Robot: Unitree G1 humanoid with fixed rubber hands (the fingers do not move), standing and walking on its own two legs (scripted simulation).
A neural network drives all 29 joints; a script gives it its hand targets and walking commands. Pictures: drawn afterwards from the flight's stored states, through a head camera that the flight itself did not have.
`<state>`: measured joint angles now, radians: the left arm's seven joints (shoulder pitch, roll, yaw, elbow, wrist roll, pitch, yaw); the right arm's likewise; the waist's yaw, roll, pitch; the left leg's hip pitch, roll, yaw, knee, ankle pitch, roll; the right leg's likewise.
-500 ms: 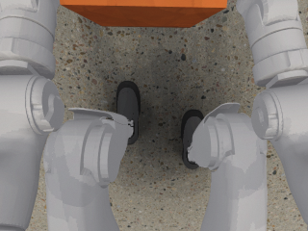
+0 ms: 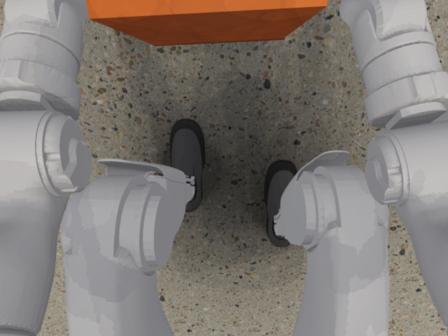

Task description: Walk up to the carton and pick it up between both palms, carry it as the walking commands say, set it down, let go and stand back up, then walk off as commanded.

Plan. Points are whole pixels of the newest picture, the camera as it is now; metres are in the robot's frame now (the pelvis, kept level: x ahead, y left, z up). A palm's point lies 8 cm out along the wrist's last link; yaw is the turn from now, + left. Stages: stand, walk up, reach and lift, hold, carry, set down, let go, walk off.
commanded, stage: set down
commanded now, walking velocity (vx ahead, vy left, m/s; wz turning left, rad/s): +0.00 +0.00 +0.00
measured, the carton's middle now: out of the picture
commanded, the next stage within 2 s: let go in 1.88 s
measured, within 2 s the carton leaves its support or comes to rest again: neither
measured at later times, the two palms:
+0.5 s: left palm out of the picture +0.54 +0.25 -0.18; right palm out of the picture +0.56 -0.12 -0.20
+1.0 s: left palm out of the picture +0.52 +0.28 -0.08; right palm out of the picture +0.59 -0.12 -0.07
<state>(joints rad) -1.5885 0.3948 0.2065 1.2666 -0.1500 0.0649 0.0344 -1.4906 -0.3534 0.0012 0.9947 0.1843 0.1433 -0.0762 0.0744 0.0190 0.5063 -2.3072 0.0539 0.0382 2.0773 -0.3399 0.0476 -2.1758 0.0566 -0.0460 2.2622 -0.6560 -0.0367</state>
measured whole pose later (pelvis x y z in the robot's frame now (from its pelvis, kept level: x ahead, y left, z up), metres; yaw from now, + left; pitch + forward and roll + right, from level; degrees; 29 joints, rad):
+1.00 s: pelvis +0.00 +0.01 +0.05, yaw +0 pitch +28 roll -1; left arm -1.26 0.45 0.21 0.61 -0.26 0.37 0.15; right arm -1.46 -0.38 -0.12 0.81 0.18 0.34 -0.13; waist 0.07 -0.04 0.52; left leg -2.07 0.03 0.03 1.98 -0.39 0.05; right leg -1.92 0.05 -0.05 2.13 -0.70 -0.03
